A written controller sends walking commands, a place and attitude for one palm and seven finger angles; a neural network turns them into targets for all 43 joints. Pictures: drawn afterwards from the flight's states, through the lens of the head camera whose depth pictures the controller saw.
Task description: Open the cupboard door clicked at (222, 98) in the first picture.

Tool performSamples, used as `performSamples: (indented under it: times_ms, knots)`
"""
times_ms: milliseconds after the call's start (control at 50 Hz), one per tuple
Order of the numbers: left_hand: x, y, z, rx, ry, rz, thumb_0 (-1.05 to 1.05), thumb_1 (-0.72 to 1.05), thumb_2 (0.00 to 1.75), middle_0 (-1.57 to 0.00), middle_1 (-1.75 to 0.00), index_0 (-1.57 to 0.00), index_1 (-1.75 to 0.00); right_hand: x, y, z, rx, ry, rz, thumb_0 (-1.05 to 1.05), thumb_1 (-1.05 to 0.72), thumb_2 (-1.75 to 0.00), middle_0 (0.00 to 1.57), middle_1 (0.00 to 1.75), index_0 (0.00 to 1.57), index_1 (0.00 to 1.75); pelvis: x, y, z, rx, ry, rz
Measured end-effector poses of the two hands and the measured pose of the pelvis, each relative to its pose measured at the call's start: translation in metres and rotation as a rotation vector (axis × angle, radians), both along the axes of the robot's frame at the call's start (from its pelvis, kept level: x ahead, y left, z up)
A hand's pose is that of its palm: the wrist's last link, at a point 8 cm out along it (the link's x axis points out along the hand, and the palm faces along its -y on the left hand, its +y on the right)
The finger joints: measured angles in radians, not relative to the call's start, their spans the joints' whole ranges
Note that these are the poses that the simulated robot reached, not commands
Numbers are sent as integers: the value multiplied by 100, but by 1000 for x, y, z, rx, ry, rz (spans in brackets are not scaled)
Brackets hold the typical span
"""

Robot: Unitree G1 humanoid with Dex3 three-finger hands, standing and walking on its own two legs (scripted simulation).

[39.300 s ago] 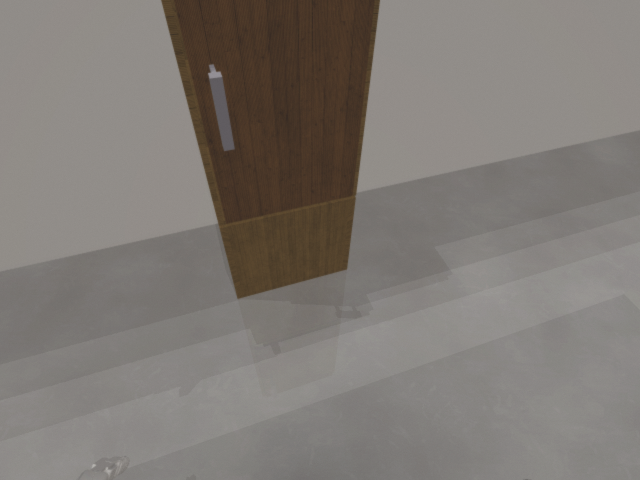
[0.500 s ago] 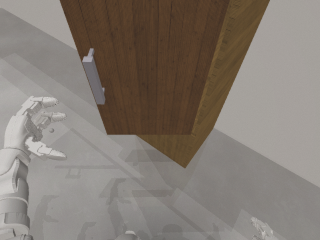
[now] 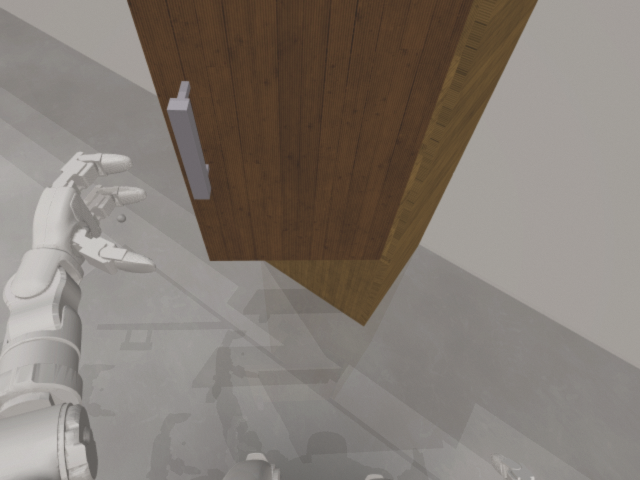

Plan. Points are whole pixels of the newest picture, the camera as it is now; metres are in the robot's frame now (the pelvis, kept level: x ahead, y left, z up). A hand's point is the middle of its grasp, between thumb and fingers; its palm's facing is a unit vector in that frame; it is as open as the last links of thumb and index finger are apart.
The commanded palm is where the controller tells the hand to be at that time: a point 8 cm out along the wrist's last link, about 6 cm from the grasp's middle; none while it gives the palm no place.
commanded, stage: move the hooked fingers beside the handle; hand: left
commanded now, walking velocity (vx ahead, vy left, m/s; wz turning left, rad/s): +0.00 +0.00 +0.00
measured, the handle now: (194, 144) +0.56 +0.19 +0.07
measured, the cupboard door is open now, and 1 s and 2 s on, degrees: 38 38 38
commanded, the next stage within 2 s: slide the fingers in behind the handle in 1.48 s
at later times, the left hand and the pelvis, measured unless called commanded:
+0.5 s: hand (147, 170) +0.48 +0.24 +0.08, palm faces +0.08 -1.00 -0.02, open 14.0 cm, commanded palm +0.47 +0.29 +0.08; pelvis +0.00 -0.02 -0.02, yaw -1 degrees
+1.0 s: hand (139, 167) +0.50 +0.26 +0.07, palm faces +0.09 -1.00 -0.01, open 14.0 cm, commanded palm +0.47 +0.29 +0.07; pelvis +0.01 -0.01 -0.02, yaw -2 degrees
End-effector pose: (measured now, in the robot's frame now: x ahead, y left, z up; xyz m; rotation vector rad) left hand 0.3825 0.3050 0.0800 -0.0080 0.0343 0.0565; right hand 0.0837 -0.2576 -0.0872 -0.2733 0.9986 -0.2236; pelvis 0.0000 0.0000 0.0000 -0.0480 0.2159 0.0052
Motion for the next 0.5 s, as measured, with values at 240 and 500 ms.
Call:
performSamples:
  times_ms: [240, 500]
  knots:
    - [30, -5, 5, 20, -19, -8, -2, -50, 30, -30, -120, -30, -120, -41, -13, -12, -24, 146, -35, 1, -91, -89, 20, 30, 20, 30, -7, -5, -7, -7, 32, 7]
    - [76, -13, 6, 24, -23, 23, -2, -50, 30, -30, -120, -30, -120, -90, -34, -16, -44, 290, -134, 0, -91, -89, 20, 30, 20, 30, -4, -18, -15, -4, 98, -23]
